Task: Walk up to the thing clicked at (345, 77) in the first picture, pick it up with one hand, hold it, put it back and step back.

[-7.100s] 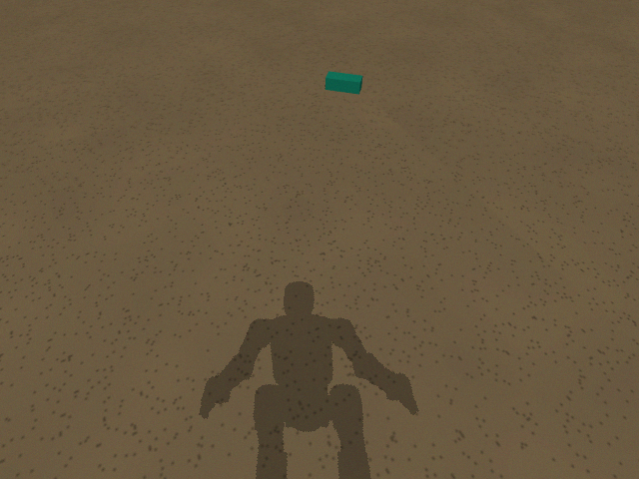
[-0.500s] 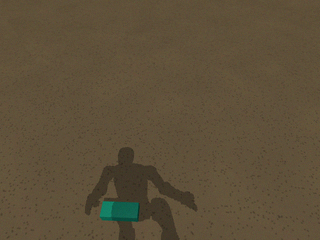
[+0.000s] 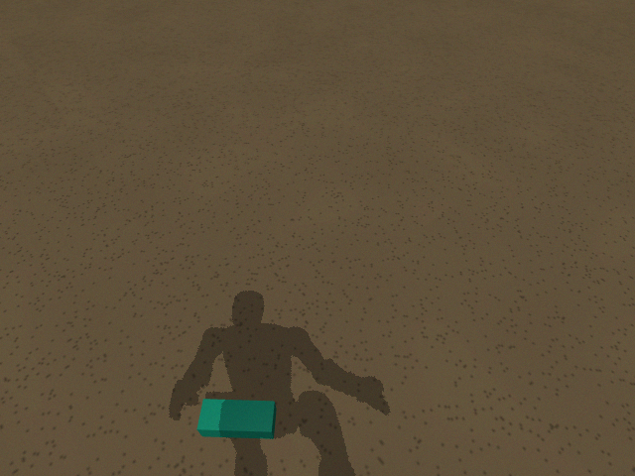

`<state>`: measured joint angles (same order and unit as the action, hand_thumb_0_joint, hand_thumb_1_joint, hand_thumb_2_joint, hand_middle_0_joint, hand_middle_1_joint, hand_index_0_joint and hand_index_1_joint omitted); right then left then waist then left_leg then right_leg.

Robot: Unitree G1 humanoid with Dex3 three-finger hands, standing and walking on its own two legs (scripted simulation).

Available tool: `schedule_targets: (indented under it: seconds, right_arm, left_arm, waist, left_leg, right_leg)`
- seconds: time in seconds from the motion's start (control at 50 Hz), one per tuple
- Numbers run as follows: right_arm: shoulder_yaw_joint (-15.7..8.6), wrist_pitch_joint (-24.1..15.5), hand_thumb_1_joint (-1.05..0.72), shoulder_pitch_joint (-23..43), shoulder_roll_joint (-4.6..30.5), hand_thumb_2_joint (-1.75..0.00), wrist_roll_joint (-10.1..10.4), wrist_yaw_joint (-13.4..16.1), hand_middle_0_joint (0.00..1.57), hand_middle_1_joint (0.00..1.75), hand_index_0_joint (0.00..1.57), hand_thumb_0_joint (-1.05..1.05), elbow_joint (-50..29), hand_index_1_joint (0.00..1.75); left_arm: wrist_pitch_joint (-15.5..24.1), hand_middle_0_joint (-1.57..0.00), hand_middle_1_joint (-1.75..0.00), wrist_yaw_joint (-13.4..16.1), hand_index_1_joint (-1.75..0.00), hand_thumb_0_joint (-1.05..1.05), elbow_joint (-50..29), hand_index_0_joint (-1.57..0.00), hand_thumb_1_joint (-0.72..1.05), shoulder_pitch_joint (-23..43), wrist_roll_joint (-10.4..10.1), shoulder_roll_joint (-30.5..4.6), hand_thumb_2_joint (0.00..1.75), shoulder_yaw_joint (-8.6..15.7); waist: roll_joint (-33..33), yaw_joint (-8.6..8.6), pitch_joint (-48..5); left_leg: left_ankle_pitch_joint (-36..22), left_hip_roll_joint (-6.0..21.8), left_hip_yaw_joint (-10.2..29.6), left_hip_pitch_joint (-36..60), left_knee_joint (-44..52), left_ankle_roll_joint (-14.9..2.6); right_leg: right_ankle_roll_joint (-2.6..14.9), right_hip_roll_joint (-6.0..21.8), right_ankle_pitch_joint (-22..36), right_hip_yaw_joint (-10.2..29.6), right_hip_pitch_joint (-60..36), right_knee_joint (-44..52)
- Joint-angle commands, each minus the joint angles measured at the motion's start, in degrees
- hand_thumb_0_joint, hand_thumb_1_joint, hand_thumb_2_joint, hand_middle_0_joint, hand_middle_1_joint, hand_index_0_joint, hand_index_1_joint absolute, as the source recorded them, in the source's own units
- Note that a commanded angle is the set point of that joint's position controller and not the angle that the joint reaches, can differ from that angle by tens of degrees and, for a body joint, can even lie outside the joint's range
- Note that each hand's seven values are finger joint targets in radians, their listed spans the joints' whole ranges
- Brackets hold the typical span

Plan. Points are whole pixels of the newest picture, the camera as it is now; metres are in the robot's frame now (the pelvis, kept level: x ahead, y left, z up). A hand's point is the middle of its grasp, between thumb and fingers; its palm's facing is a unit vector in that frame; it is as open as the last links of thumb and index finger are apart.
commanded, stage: stand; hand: left
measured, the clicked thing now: (238, 418) +0.40 +0.23 -0.75
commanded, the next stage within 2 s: none
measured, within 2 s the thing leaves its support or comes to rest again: neither
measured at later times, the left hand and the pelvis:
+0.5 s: hand out of the picture +0.07 +0.25 -0.16, palm faces -0.02 -0.94 -0.34, open 7.4 cm; pelvis -0.01 -0.01 +0.00, yaw +0 degrees
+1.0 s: hand out of the picture +0.07 +0.25 -0.16, palm faces -0.03 -0.94 -0.35, open 7.4 cm; pelvis +0.00 -0.01 +0.00, yaw +0 degrees
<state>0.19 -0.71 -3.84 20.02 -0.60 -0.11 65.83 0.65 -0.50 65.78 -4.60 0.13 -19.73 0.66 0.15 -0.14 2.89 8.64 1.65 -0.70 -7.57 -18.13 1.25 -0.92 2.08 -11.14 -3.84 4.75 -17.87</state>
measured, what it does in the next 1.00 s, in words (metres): stands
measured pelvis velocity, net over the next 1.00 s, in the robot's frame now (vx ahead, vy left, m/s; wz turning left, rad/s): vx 0.00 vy -0.01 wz -0.01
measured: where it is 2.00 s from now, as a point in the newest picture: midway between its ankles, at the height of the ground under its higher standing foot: outside the picture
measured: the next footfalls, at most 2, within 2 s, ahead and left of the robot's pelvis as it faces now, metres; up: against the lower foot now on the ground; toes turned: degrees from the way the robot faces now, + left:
none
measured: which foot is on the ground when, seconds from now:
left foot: down 0.00-1.00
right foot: down 0.00-1.00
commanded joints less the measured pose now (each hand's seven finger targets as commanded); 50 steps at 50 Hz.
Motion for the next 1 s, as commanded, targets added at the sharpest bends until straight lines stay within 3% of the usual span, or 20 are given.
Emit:
schedule_targets:
  seconds: [0.0,0.18,0.58,0.98]
  right_arm:
    - [-2.2,-1.1,-0.90,2.6,12.0,-0.90,0.2,0.5,0.20,0.30,0.20,0.00,-3.5,0.30]
    - [-2.2,-0.9,-0.90,2.2,12.2,-0.90,0.1,0.3,0.20,0.30,0.20,0.00,-3.3,0.30]
    - [-2.1,-0.8,-0.90,0.5,12.2,-0.90,-0.1,0.3,0.20,0.30,0.20,0.00,-3.1,0.30]
    - [-2.0,-0.9,-0.90,0.1,12.3,-0.90,0.0,0.4,0.20,0.30,0.20,0.00,-3.6,0.30]
  left_arm:
    - [1.1,-0.20,-0.30,0.8,-0.30,0.00,-3.4,-0.20,0.90,2.2,0.2,-12.4,0.90,2.1]
    - [1.1,-0.20,-0.30,0.8,-0.30,0.00,-3.6,-0.20,0.90,1.8,0.3,-12.5,0.90,1.8]
    - [1.0,-0.20,-0.30,0.8,-0.30,0.00,-4.0,-0.20,0.90,1.2,0.4,-13.1,0.90,1.8]
    - [1.2,-0.20,-0.30,0.9,-0.30,0.00,-4.3,-0.20,0.90,0.5,0.3,-13.0,0.90,1.6]
  waist:
    - [-0.4,0.10,-5.4]
    - [-0.8,0.36,-4.5]
    - [-0.3,0.39,-4.2]
    - [-0.5,0.25,-5.1]
  left_leg:
    - [-10.9,6.7,5.1,2.5,2.2,-1.46]
    - [-7.1,6.5,4.9,2.1,2.3,-1.47]
    - [-4.7,6.5,4.8,1.3,2.4,-1.64]
    - [-9.0,7.0,4.6,2.6,1.9,-1.64]
  right_leg:
    - [1.29,6.4,7.9,5.2,-0.6,3.1]
    - [1.19,6.4,5.4,5.4,0.8,4.1]
    - [1.74,6.6,3.7,6.5,1.1,3.9]
    - [1.64,6.5,8.4,6.1,0.2,3.3]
